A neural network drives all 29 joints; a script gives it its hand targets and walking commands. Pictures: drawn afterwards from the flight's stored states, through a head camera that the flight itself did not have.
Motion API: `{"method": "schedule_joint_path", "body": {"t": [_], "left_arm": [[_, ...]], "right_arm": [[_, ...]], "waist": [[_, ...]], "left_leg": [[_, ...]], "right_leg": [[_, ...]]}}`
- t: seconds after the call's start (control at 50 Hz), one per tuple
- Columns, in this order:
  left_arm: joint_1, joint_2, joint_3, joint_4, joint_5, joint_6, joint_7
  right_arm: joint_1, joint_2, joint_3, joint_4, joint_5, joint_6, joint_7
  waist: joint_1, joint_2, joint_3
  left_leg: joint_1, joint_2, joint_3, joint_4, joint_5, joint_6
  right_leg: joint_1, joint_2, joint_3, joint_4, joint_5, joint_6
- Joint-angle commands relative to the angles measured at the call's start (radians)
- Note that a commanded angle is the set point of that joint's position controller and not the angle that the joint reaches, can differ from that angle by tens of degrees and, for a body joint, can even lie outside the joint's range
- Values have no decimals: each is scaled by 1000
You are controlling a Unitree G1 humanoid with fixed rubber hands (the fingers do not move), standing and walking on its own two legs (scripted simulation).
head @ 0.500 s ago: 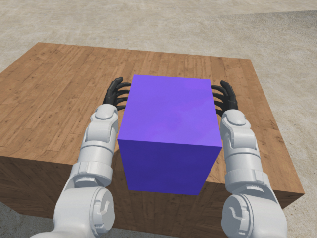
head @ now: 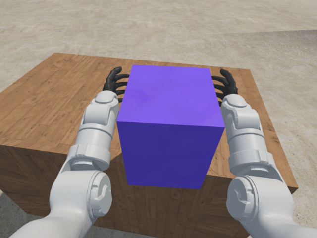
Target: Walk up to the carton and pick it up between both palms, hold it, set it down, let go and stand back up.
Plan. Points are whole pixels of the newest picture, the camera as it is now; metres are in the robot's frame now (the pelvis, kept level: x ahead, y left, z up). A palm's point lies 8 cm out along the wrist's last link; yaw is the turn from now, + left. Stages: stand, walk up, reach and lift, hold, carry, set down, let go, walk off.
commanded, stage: reach and lift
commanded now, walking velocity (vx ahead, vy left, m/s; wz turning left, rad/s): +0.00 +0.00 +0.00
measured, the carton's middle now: (167, 128) +0.40 -0.02 +0.11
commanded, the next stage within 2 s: none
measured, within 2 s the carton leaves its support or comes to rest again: neither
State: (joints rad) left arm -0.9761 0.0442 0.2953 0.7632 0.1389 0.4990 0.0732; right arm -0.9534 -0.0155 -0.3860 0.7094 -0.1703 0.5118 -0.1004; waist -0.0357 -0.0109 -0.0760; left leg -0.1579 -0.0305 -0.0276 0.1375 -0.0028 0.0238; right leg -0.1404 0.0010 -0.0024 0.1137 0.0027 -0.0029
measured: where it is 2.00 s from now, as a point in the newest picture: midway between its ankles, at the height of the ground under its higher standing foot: outside the picture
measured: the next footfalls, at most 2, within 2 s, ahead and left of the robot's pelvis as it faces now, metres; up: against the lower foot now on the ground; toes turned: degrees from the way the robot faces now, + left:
none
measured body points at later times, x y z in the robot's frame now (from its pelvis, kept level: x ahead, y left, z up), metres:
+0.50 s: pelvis +0.02 -0.01 +0.00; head +0.01 -0.01 +0.45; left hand +0.44 +0.11 +0.16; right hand +0.42 -0.19 +0.16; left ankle +0.04 +0.10 -0.75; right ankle +0.04 -0.12 -0.75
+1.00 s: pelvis +0.00 +0.00 +0.00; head -0.01 +0.00 +0.45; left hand +0.43 +0.11 +0.18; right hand +0.41 -0.18 +0.18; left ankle +0.04 +0.10 -0.75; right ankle +0.04 -0.12 -0.75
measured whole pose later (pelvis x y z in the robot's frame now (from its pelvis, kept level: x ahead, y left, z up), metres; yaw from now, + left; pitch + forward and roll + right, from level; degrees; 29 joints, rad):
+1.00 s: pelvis +0.00 +0.00 +0.00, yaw +0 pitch +1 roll +0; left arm -0.86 0.01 0.25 0.58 0.11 0.56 0.11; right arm -0.85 -0.02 -0.31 0.54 -0.12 0.58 -0.09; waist -0.05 0.00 -0.05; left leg -0.16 -0.03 -0.03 0.18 -0.03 0.02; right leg -0.14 0.01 0.01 0.16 -0.03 -0.01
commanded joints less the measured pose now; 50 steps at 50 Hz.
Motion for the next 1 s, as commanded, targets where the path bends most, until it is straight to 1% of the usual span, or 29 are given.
{"method": "schedule_joint_path", "body": {"t": [0.0,0.04,0.06,0.1,0.16,0.18,0.24,0.28,0.34,0.36,0.38,0.4,0.42,0.44,0.5,0.52,0.54,0.58,0.62,0.66,0.72,0.74,0.78,0.82,0.86,0.88,0.9,0.92,0.98], "left_arm": [[-676,-545,-220,-52,-68,-40,-68],[-672,-537,-187,-10,-58,-49,-67],[-684,-530,-177,-9,-56,-54,-66],[-694,-514,-164,-20,-46,-73,-66],[-661,-547,-150,-5,-34,-82,-73],[-662,-556,-165,-34,-35,-87,-77],[-615,-564,-160,-43,-16,-88,-82],[-557,-574,-172,-58,5,-82,-87],[-512,-598,-208,-148,-2,-74,-91],[-506,-601,-223,-196,-7,-73,-93],[-481,-612,-247,-237,-12,-66,-95],[-457,-614,-274,-269,-29,-60,-96],[-431,-624,-301,-282,-46,-50,-95],[-416,-633,-333,-323,-66,-45,-94],[-415,-609,-426,-426,-120,-24,-81],[-403,-597,-451,-449,-135,-15,-74],[-393,-585,-462,-463,-151,-8,-68],[-374,-592,-473,-443,-173,14,-62],[-380,-598,-476,-422,-185,35,-58],[-420,-580,-468,-420,-189,41,-56],[-461,-590,-446,-403,-160,47,-55],[-465,-594,-425,-372,-160,48,-57],[-471,-603,-381,-311,-137,46,-60],[-506,-596,-370,-324,-131,37,-66],[-503,-603,-359,-293,-112,32,-68],[-499,-615,-347,-285,-101,31,-69],[-485,-620,-342,-283,-98,29,-69],[-493,-624,-334,-291,-107,24,-70],[-522,-626,-353,-348,-97,14,-75]], "right_arm": [[-635,455,206,-28,54,-43,84],[-663,440,196,-25,57,-54,85],[-665,457,194,-8,58,-56,84],[-656,450,183,-1,49,-69,87],[-659,484,204,-36,52,-77,95],[-648,502,213,-54,57,-80,98],[-618,528,232,-79,48,-79,105],[-574,542,250,-105,54,-77,111],[-511,580,299,-161,70,-73,123],[-487,602,318,-183,72,-68,127],[-465,607,343,-231,79,-65,126],[-433,610,365,-260,86,-59,123],[-434,596,394,-313,103,-58,118],[-424,608,430,-356,122,-54,111],[-402,599,510,-429,165,-26,88],[-394,586,525,-447,179,-15,79],[-387,581,540,-461,190,-4,71],[-418,559,558,-502,207,14,59],[-411,552,540,-464,215,32,51],[-412,554,510,-388,208,50,55],[-412,537,448,-330,182,58,74],[-430,528,428,-315,173,58,80],[-467,524,409,-307,154,54,88],[-467,530,382,-274,138,51,98],[-473,512,360,-250,129,40,107],[-497,523,369,-270,129,35,111],[-505,528,372,-286,123,31,116],[-506,523,375,-290,128,26,122],[-484,553,378,-301,129,21,135]], "waist": [[-25,58,-331],[-31,52,-344],[-18,38,-344],[-30,21,-374],[-8,10,-408],[-19,6,-424],[-8,-23,-435],[1,-4,-473],[13,-8,-484],[6,-33,-501],[15,-20,-508],[8,-27,-513],[21,-4,-514],[11,-12,-533],[9,-19,-496],[10,5,-499],[7,-17,-480],[9,-13,-435],[4,15,-369],[-9,9,-346],[-21,47,-307],[-20,33,-299],[-12,16,-274],[-27,8,-305],[-25,39,-295],[-11,38,-315],[-4,26,-317],[-11,7,-335],[-17,25,-408]], "left_leg": [[46,20,-28,-1,-173,-16],[36,16,-21,17,-193,-15],[36,16,-21,23,-182,-13],[47,16,-16,34,-144,-10],[30,12,-22,26,-98,4],[28,13,-22,30,-71,-2],[51,-3,-10,12,27,2],[86,-3,-12,2,73,1],[141,-7,-11,-15,199,-3],[178,-8,-10,-28,224,1],[200,-8,-16,-31,268,6],[213,-10,-18,-28,293,3],[219,-14,-15,-31,313,4],[225,-9,-25,-30,317,4],[226,-5,-26,-40,275,4],[223,-7,-20,-37,247,5],[218,-2,-20,-40,216,9],[189,-2,-15,-34,130,6],[139,-1,-7,-22,49,-5],[125,5,-7,-19,-35,-7],[115,7,-12,-1,-94,-18],[101,10,-20,5,-111,-22],[83,14,-19,16,-111,-16],[85,9,-17,24,-128,-20],[84,10,-13,27,-119,-24],[97,14,-19,22,-98,-24],[100,20,-22,25,-66,-23],[103,17,-26,29,-56,-21],[154,11,-19,19,-4,-22]], "right_leg": [[76,27,16,31,-113,-46],[60,24,8,41,-142,-40],[67,22,14,35,-135,-41],[77,21,17,42,-101,-40],[116,18,23,53,-46,-33],[133,18,27,51,-17,-32],[190,17,32,49,113,-11],[213,14,36,38,169,-12],[258,19,34,32,285,-3],[264,19,34,27,328,2],[282,19,43,32,372,7],[289,19,41,30,411,9],[295,18,45,32,423,11],[301,18,42,29,415,13],[283,21,46,25,368,14],[277,18,46,23,338,12],[270,18,35,23,303,16],[219,12,35,19,209,12],[179,9,33,14,106,4],[145,11,25,15,13,1],[92,18,22,19,-69,-16],[84,20,18,23,-98,-24],[70,24,19,30,-102,-17],[71,26,18,38,-107,-20],[57,29,11,47,-99,-17],[75,30,6,49,-82,-16],[83,29,11,47,-57,-17],[95,32,11,50,-41,-17],[138,35,19,38,37,-14]]}}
